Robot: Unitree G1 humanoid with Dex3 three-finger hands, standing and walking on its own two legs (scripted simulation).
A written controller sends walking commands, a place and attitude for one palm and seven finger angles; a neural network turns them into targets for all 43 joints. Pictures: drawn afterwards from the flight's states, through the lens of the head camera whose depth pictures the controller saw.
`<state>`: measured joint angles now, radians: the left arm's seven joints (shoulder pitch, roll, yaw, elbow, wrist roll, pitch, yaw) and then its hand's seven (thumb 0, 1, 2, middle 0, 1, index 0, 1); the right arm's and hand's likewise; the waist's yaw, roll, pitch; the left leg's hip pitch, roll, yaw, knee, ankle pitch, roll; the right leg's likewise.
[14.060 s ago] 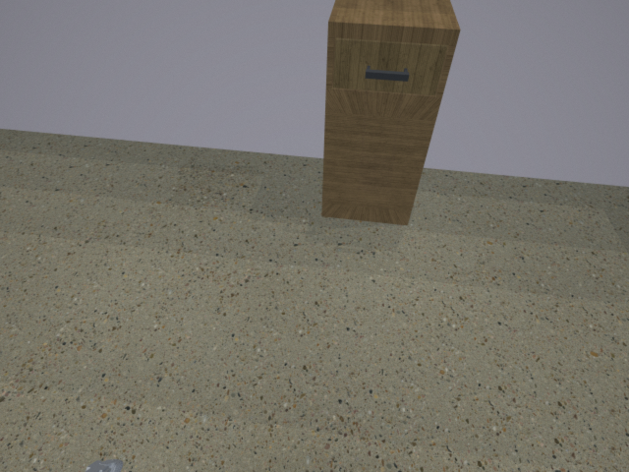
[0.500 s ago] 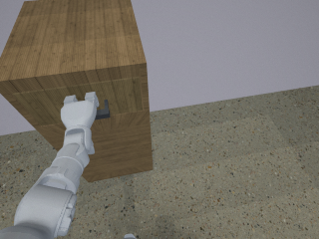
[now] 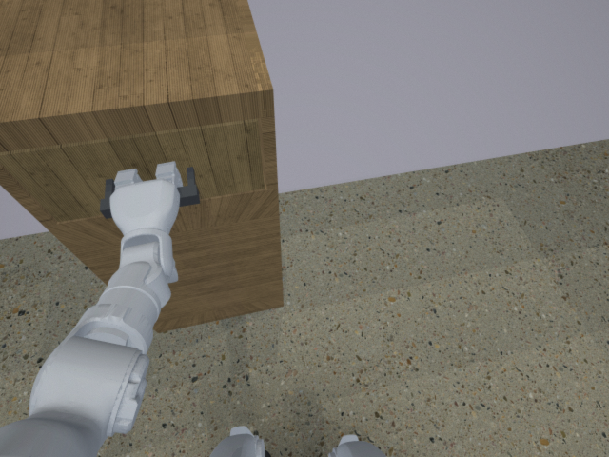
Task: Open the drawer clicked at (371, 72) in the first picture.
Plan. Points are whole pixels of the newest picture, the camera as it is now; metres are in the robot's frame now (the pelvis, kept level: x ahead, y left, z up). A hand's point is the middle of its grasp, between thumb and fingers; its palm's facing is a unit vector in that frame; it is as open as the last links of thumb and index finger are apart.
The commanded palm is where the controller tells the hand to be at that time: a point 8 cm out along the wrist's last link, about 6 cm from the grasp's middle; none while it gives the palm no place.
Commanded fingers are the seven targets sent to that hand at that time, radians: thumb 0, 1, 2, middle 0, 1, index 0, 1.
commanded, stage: lower the fingers behind the handle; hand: left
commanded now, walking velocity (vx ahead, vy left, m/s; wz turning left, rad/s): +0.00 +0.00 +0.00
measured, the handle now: (151, 190) +0.51 +0.21 +0.00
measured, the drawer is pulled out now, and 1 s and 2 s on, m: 0.00 0.00 0.07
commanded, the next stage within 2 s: close the thumb around the handle in 0.28 s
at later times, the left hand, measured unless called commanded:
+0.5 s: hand (159, 222) +0.46 +0.20 -0.02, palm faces -0.03 -0.04 -1.00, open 13.5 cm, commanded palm +0.44 +0.19 +0.04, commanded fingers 0.00 -0.11 0.47 -0.33 -1.24 -0.33 -1.24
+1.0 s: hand (156, 226) +0.46 +0.20 -0.02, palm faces -0.03 -0.04 -1.00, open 5.7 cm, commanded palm +0.44 +0.19 +0.04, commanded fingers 0.00 0.90 0.90 -0.40 -1.35 -0.40 -1.35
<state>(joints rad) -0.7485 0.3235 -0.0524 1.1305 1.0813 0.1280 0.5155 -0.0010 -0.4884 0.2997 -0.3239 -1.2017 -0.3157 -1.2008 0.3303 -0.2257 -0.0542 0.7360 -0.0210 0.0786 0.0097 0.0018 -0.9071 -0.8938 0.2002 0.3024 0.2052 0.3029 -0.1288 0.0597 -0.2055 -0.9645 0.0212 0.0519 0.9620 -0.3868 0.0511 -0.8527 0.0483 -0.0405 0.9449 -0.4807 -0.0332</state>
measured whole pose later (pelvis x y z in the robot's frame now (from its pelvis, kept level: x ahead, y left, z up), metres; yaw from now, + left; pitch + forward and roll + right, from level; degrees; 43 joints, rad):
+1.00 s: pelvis +0.01 +0.00 +0.00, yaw +0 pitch +22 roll -2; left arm -0.70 0.33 -0.07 1.10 1.08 0.10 0.51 0.00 0.70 0.81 -0.41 -1.33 -0.40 -1.33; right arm 0.33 -0.23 -0.06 0.74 -0.02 0.09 0.01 0.00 -0.91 -0.89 0.20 0.30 0.21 0.30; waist -0.11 0.06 -0.21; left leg -0.94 0.02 0.04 0.95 -0.40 0.05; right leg -0.82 0.05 -0.04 0.92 -0.49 -0.03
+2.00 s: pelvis +0.02 +0.00 +0.02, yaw +0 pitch +17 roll -1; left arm -0.34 0.22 -0.17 0.75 1.07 0.17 0.52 0.01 0.74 0.79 -0.33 -1.35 -0.41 -1.35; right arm 0.22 -0.22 -0.06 0.66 -0.01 0.13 0.01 0.00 -0.91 -0.89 0.20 0.30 0.20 0.30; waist -0.04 0.05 -0.21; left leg -0.77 0.01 0.06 0.88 -0.40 0.05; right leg -0.66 0.04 -0.02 0.86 -0.49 -0.03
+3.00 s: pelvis +0.00 -0.03 +0.01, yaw +2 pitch +11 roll +1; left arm 0.12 0.21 -0.24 0.33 1.08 0.16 0.52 0.03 0.72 0.80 -0.32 -1.35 -0.41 -1.35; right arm 0.15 -0.22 -0.03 0.61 -0.02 0.11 0.03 0.01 -0.91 -0.89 0.20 0.30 0.20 0.30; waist 0.02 0.06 -0.18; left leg -0.70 0.00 0.04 0.89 -0.39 0.01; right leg -0.60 0.04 -0.04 0.92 -0.51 -0.07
